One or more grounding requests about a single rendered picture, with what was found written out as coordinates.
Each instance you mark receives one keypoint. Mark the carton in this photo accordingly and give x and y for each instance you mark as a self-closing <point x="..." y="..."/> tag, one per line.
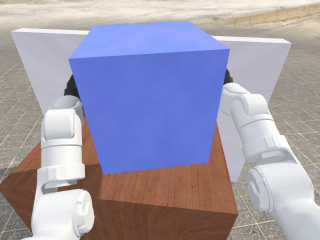
<point x="150" y="93"/>

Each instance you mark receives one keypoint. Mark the right robot upper arm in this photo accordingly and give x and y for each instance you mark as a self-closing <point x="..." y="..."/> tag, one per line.
<point x="283" y="190"/>

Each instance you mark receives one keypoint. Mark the left robot upper arm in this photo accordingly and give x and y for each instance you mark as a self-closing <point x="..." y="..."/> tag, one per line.
<point x="63" y="215"/>

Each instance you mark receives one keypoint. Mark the robot left hand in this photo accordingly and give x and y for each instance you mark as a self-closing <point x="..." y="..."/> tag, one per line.
<point x="71" y="89"/>

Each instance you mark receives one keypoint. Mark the pedestal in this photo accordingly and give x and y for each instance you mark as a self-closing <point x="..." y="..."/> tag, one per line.
<point x="186" y="202"/>

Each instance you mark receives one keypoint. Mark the robot left forearm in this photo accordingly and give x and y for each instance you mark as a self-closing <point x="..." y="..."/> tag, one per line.
<point x="61" y="142"/>

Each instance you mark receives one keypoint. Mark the robot right forearm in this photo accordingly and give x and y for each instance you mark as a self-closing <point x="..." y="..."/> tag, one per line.
<point x="262" y="142"/>

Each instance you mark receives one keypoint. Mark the robot right hand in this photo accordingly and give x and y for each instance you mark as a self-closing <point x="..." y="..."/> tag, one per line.
<point x="227" y="78"/>

